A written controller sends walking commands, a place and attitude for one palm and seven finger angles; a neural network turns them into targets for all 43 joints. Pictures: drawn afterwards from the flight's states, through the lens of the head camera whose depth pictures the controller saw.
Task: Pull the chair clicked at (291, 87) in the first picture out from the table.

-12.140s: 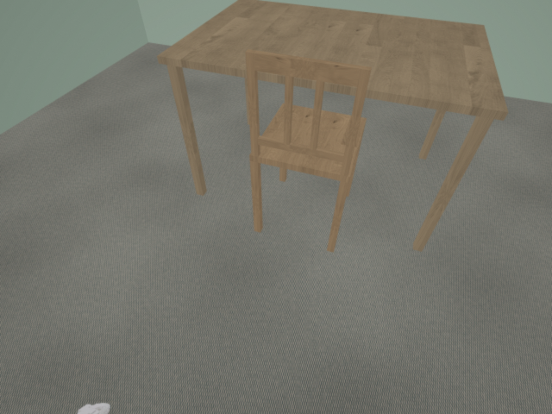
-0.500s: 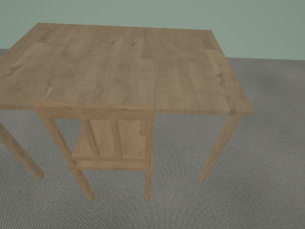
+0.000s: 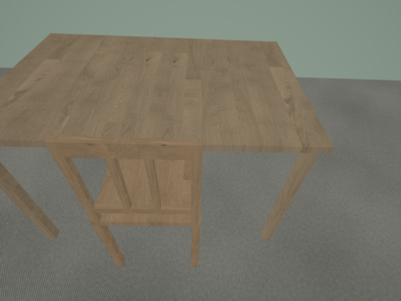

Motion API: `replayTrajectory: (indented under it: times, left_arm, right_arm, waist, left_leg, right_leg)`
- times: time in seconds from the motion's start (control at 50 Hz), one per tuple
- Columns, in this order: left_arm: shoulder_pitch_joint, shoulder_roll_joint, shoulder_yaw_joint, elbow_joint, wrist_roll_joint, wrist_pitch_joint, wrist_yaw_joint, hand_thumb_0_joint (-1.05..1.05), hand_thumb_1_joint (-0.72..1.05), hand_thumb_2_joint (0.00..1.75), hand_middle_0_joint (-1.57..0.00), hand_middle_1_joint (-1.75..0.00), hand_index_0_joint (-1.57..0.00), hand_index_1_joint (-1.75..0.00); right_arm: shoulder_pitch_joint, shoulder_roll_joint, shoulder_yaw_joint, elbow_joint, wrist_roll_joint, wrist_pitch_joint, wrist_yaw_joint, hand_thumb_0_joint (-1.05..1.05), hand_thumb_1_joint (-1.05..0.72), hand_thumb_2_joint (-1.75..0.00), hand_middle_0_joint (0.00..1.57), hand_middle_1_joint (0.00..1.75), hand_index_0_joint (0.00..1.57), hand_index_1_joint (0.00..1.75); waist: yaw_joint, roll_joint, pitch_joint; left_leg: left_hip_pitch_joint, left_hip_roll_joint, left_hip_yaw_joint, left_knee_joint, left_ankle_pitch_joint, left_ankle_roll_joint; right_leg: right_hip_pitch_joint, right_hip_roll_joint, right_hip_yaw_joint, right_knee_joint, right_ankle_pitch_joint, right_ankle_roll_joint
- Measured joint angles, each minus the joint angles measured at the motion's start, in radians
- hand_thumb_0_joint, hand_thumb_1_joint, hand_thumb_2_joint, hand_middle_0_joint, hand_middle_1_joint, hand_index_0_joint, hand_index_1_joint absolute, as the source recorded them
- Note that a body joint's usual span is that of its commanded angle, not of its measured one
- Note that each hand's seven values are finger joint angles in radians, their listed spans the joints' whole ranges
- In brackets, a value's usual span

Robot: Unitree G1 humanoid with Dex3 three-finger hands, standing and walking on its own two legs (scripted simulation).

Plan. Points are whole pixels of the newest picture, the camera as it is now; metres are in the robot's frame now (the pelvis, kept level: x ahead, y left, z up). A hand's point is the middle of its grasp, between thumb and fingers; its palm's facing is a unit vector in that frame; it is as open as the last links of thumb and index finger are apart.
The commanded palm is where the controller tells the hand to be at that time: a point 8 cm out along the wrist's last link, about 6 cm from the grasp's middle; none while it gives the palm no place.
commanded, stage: look again from close up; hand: left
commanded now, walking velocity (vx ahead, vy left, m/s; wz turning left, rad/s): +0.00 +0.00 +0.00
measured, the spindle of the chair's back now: (120, 184) +0.44 +0.26 -0.11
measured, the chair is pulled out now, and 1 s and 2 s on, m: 0.00 0.00 0.00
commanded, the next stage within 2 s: raise the hand toward the chair's back in 0.24 s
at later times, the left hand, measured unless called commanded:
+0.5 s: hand out of the picture +0.09 +0.20 -0.09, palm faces +0.24 -0.94 -0.26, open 7.4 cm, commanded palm +0.09 +0.21 -0.07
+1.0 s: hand out of the picture +0.13 +0.16 -0.04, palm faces +0.16 -0.98 -0.09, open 11.3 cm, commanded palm +0.12 +0.21 -0.06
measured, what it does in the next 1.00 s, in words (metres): lowers itself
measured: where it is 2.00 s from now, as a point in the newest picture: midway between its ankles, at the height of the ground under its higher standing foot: outside the picture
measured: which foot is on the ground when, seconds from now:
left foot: down 0.00-1.00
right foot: down 0.00-1.00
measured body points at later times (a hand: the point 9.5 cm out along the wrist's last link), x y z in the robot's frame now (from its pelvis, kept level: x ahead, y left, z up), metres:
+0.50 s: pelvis -0.02 -0.01 -0.01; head -0.02 -0.01 +0.44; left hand +0.08 +0.25 -0.08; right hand +0.02 -0.25 -0.14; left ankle +0.00 +0.06 -0.74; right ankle -0.02 -0.14 -0.74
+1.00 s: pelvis -0.05 -0.06 -0.11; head +0.01 -0.05 +0.33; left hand +0.11 +0.21 -0.03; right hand +0.21 -0.23 -0.18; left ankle +0.00 +0.06 -0.74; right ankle -0.02 -0.14 -0.74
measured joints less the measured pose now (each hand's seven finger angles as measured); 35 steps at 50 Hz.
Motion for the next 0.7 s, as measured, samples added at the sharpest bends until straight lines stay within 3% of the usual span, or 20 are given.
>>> replayTrajectory:
  times: [0.36,0.38,0.4,0.44,0.48,0.54,0.58,0.66,0.7]
  left_arm:
    - [0.0,-0.003,-0.006,0.001,0.006,-0.005,0.004,0.0,0.91,0.9,-0.2,-0.3,-0.2,-0.3]
    - [0.039,-0.005,0.015,-0.153,-0.033,0.054,-0.001,0.0,0.91,0.9,-0.2,-0.3,-0.2,-0.3]
    - [0.083,0.011,0.021,-0.328,-0.041,0.084,0.021,0.02,0.92,0.9,-0.2,-0.3,-0.2,-0.3]
    - [0.122,0.073,0.027,-0.562,-0.071,0.064,0.064,0.05,0.96,0.89,-0.21,-0.29,-0.2,-0.29]
    - [0.111,0.116,0.023,-0.75,-0.109,0.048,0.085,0.06,0.95,0.88,-0.2,-0.29,-0.2,-0.29]
    - [0.024,0.119,0.01,-0.918,-0.151,-0.04,0.078,0.05,0.9,0.87,-0.19,-0.28,-0.19,-0.28]
    - [-0.074,0.097,0.009,-0.94,-0.162,-0.143,0.042,0.04,0.86,0.85,-0.18,-0.28,-0.18,-0.28]
    - [-0.207,0.025,0.033,-0.904,-0.213,-0.382,-0.139,0.02,0.76,0.82,-0.17,-0.27,-0.17,-0.26]
    - [-0.197,0.006,0.054,-0.888,-0.2,-0.476,-0.227,0.01,0.71,0.8,-0.17,-0.26,-0.17,-0.26]
  right_arm:
    - [0.006,-0.002,0.002,-0.012,-0.001,0.005,0.005,0.0,-0.91,-0.9,0.2,0.3,0.19,0.3]
    - [0.013,-0.005,-0.001,-0.057,-0.002,0.003,0.0,0.0,-0.91,-0.9,0.2,0.3,0.19,0.3]
    - [0.024,-0.009,0.005,-0.101,0.001,-0.034,-0.016,0.01,-0.91,-0.9,0.2,0.3,0.2,0.3]
    - [0.05,-0.039,0.007,-0.158,0.011,-0.129,-0.026,0.02,-0.93,-0.9,0.21,0.3,0.2,0.3]
    - [0.062,-0.089,0.01,-0.225,0.026,-0.195,-0.021,0.03,-0.93,-0.9,0.21,0.3,0.2,0.3]
    - [0.022,-0.171,0.008,-0.303,0.03,-0.254,-0.024,0.03,-0.93,-0.9,0.21,0.3,0.2,0.3]
    - [-0.028,-0.201,-0.008,-0.351,0.021,-0.272,-0.015,0.03,-0.93,-0.9,0.21,0.3,0.2,0.3]
    - [-0.128,-0.204,-0.042,-0.462,0.002,-0.278,0.024,0.02,-0.92,-0.9,0.2,0.3,0.2,0.3]
    - [-0.16,-0.197,-0.056,-0.535,-0.004,-0.262,0.05,0.02,-0.92,-0.9,0.2,0.3,0.19,0.3]
  waist:
    - [-0.004,0.006,-0.007]
    - [-0.016,0.012,0.008]
    - [-0.014,0.007,0.028]
    - [-0.005,-0.005,0.029]
    - [-0.008,0.008,0.015]
    - [-0.033,0.047,-0.015]
    - [-0.05,0.049,-0.052]
    - [-0.051,-0.011,-0.124]
    - [-0.047,-0.042,-0.145]
  left_leg:
    - [-0.022,0.01,-0.009,0.024,-0.001,-0.006]
    - [-0.041,0.014,-0.02,0.052,-0.009,-0.007]
    - [-0.043,0.012,-0.021,0.063,-0.011,-0.009]
    - [-0.067,-0.003,-0.018,0.073,-0.007,-0.011]
    - [-0.11,-0.013,-0.031,0.116,-0.014,-0.01]
    - [-0.198,-0.008,-0.056,0.219,-0.048,-0.009]
    - [-0.296,-0.003,-0.067,0.309,-0.079,-0.018]
    - [-0.51,0.024,-0.051,0.502,-0.141,-0.029]
    - [-0.599,0.04,-0.046,0.598,-0.181,-0.029]
  right_leg:
    - [-0.007,0.008,-0.01,-0.001,0.007,-0.005]
    - [-0.011,0.011,-0.023,0.005,0.007,-0.005]
    - [-0.02,0.008,-0.024,0.026,0.001,-0.011]
    - [-0.069,-0.007,-0.022,0.095,-0.028,-0.028]
    - [-0.108,-0.02,-0.036,0.146,-0.05,-0.022]
    - [-0.165,-0.02,-0.064,0.204,-0.067,-0.007]
    - [-0.253,-0.018,-0.075,0.282,-0.093,-0.013]
    - [-0.477,-0.001,-0.061,0.484,-0.16,-0.035]
    - [-0.569,0.011,-0.057,0.579,-0.197,-0.043]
